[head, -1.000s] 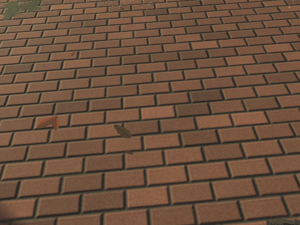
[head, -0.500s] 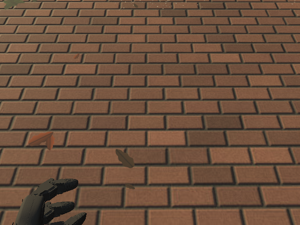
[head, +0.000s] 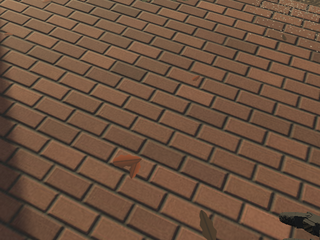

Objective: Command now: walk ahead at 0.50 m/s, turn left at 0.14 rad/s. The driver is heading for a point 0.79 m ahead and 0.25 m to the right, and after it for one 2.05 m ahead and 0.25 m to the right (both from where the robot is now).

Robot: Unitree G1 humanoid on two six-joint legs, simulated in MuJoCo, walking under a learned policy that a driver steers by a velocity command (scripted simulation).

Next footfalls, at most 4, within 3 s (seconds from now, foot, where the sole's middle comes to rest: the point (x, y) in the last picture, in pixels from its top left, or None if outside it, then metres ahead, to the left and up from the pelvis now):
0.52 right None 0.44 -0.16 -0.75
0.98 left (190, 164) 0.77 -0.07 -0.75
1.38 right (249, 170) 0.76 -0.33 -0.75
1.78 left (192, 153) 0.82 -0.08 -0.75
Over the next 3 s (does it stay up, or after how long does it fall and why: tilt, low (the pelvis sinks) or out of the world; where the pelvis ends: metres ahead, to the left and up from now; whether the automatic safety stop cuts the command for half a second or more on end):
stays up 0.75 -0.14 0.02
